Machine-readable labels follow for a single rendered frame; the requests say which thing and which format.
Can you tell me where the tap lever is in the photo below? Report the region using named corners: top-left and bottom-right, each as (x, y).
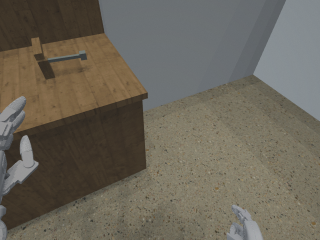
top-left (47, 50), bottom-right (87, 63)

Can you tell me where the counter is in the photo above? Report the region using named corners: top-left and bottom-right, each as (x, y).
top-left (0, 0), bottom-right (148, 230)

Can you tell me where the right robot hand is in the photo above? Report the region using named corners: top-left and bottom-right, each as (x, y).
top-left (226, 204), bottom-right (264, 240)

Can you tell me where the left robot hand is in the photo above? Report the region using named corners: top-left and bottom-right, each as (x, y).
top-left (0, 96), bottom-right (39, 204)

